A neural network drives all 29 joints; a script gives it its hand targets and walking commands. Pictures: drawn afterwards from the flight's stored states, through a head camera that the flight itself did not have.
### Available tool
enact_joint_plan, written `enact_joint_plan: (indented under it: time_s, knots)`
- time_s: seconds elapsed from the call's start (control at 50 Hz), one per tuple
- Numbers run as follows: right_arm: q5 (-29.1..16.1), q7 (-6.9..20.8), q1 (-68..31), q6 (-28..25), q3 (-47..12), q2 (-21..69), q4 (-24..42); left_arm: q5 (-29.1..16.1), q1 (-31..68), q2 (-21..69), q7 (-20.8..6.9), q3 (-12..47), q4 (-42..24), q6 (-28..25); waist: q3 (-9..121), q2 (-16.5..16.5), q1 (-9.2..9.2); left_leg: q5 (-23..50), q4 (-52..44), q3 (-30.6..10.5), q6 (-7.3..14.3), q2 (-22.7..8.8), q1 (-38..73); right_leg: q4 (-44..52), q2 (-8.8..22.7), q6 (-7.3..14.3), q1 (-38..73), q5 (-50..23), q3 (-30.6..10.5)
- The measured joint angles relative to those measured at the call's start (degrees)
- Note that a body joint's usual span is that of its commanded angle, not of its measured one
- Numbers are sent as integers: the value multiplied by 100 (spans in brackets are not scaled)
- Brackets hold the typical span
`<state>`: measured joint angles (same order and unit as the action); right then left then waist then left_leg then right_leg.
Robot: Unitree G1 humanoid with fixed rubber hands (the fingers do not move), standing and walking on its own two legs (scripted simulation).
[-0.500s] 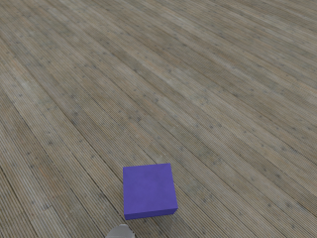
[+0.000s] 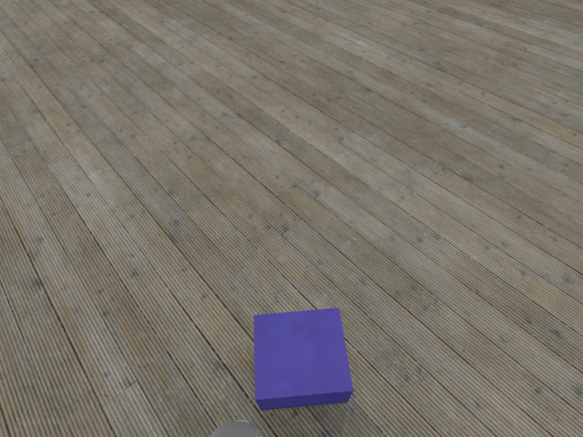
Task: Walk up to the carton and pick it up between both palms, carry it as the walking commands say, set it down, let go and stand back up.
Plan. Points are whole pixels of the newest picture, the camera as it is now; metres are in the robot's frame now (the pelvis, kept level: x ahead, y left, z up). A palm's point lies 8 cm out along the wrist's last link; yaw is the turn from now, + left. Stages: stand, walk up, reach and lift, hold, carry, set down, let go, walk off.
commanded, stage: walk up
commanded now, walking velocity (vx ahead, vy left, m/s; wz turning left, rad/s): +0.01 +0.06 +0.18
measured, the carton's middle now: (300, 358) +0.42 +0.00 -0.70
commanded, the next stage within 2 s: stand in 1.44 s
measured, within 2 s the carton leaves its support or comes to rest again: neither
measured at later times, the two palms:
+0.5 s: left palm out of the picture +0.03 +0.27 -0.14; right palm out of the picture +0.05 -0.23 -0.14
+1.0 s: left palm out of the picture +0.03 +0.24 -0.15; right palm out of the picture +0.07 -0.23 -0.15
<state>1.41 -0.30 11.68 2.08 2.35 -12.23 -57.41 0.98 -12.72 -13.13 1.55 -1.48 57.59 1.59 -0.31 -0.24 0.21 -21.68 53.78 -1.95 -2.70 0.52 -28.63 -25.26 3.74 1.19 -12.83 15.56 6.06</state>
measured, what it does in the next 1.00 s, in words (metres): steps on the spot: left foot, then right foot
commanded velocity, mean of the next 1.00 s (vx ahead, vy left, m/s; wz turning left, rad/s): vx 0.01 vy -0.02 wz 0.08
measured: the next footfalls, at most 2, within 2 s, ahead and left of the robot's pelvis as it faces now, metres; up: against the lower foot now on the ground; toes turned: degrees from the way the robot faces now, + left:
left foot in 0.14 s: +0.09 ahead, +0.15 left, +0.00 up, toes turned -1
right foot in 0.52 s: +0.02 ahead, -0.08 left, +0.00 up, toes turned -1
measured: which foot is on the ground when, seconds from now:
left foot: up 0.00-0.12, down 0.14-0.52, up 0.54-0.98, down 1.00-1.00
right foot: down 0.00-0.14, up 0.16-0.50, down 0.52-1.00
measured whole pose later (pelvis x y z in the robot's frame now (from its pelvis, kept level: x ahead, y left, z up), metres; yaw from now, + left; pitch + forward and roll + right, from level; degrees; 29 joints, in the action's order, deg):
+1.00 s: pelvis +0.01 +0.01 -0.01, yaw +6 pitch +1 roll -1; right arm 1.4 -1.5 13.6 1.8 1.2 -11.4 -57.4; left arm 1.0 -11.8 -9.3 1.5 -0.5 60.0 1.0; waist 0.0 -1.0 0.0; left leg -12.6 34.0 -4.5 -0.9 0.0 -20.5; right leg -29.5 1.4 1.3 -12.5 18.2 8.3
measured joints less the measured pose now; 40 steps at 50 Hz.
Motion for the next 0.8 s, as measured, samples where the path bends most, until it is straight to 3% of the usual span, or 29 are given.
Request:
enact_joint_plan:
  time_s: [0.08,0.14,0.16,0.18,0.2,0.26,0.34,0.46,0.52,0.56,0.6,0.66,0.8]
  knots:
    - [0,0,4,3,-4,-2,1,0,0,5,1,-15,1,0,1,18,-3,-64,-842,-4,62,-34,217,-228,-1,-100,2,171,94]
    - [0,0,84,-65,-4,-30,4,0,0,4,0,-47,1,16,-15,12,-10,869,-1865,-29,244,-75,647,-851,-19,-207,-50,569,178]
    - [0,-6,105,-92,-3,-37,-1,0,21,-5,0,-49,-2,49,-49,21,-14,908,-1888,-61,321,-74,708,-1244,-13,-210,-142,866,177]
    - [0,-9,138,-109,-5,-11,-3,0,67,-25,1,-50,-3,106,-61,74,-19,350,-1839,-97,359,-30,737,-1627,-3,-210,-270,1185,133]
    - [0,-8,140,-108,-34,69,-3,1,143,-69,0,-53,-4,169,-163,215,-18,256,-1727,-98,373,74,729,-1950,0,-210,-333,1339,33]
    - [0,-8,142,-110,-136,148,2,0,159,-63,-1,-36,3,261,-189,298,-17,835,-2121,-154,380,133,840,-2523,-134,-211,-558,1389,25]
    - [0,-67,135,-164,-140,146,3,0,159,-59,0,-33,4,262,-101,229,-12,1317,-2837,-243,349,102,964,-2368,-200,-211,-566,1361,15]
    - [0,-112,125,-190,-141,145,-1,0,157,-59,-1,-30,2,262,-70,103,-7,1631,-3287,-242,220,-12,947,-1281,-204,-210,-504,1262,9]
    - [0,-112,118,-139,-141,145,-3,0,155,-62,-1,-30,12,256,-64,71,-6,1507,-3080,-238,114,-10,836,-258,-206,-178,-240,489,8]
    - [0,-112,110,-80,-140,145,-7,0,120,-38,-1,-27,68,245,-48,69,-4,594,-2401,-235,147,30,657,-213,-206,-18,-217,-85,10]
    - [0,-112,111,-52,-135,144,-4,0,95,2,-1,9,161,220,-19,69,-3,169,-1571,-236,158,63,469,-91,-206,113,-107,-112,8]
    - [0,-112,124,-50,-117,135,-1,0,97,100,-2,84,235,129,1,45,-7,165,-853,-243,158,40,408,96,-209,188,32,-129,14]
    - [0,-112,136,-19,-115,90,0,0,98,377,0,149,241,-65,47,-46,-10,28,-463,-246,76,6,401,156,-212,209,33,-134,19]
